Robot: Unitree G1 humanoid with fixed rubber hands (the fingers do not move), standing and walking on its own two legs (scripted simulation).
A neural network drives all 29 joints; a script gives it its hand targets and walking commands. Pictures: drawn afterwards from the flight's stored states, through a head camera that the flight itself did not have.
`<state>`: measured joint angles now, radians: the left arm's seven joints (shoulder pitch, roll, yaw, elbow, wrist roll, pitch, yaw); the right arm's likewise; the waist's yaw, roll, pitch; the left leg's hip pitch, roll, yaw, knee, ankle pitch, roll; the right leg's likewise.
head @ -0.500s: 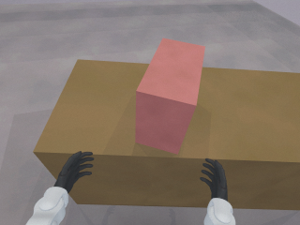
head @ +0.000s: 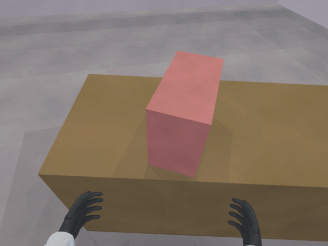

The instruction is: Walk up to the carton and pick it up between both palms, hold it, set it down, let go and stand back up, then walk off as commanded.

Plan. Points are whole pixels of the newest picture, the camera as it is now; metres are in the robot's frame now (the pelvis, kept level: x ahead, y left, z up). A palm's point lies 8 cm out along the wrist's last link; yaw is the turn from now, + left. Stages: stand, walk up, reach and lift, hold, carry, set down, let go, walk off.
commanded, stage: set down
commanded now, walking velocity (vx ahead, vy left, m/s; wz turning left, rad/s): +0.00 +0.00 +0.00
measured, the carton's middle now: (185, 111) +0.54 -0.03 +0.01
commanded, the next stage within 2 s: let go in 0.82 s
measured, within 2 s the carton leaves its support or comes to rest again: neither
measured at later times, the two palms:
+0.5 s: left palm (77, 231) +0.17 +0.22 -0.05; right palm (259, 243) +0.17 -0.20 -0.05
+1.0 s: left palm (82, 238) +0.16 +0.22 -0.07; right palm out of the picture +0.15 -0.21 -0.07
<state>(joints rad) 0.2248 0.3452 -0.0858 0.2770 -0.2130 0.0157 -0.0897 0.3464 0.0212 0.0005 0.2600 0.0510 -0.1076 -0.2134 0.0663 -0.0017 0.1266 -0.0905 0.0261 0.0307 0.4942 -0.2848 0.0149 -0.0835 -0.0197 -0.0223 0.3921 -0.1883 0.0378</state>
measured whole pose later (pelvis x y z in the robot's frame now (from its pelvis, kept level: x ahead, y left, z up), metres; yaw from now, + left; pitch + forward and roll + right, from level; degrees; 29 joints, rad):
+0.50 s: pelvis +0.02 -0.01 +0.00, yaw +0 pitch -7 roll -1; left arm 0.28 0.29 -0.02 0.30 -0.10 0.07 -0.09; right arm 0.35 -0.03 0.00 0.38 0.03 -0.16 -0.15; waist 0.06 -0.01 0.13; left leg -0.04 0.04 0.03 0.45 -0.28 -0.01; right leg -0.04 0.00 -0.02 0.36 -0.20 0.02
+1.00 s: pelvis +0.01 -0.01 +0.00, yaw -1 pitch -7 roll -1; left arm 0.27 0.24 -0.02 0.41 -0.04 0.09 -0.04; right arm 0.31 -0.07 -0.03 0.55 -0.01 -0.18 -0.07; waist 0.04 0.00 0.11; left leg -0.03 0.04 0.05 0.43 -0.28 0.00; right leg -0.04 0.00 0.00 0.35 -0.19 0.02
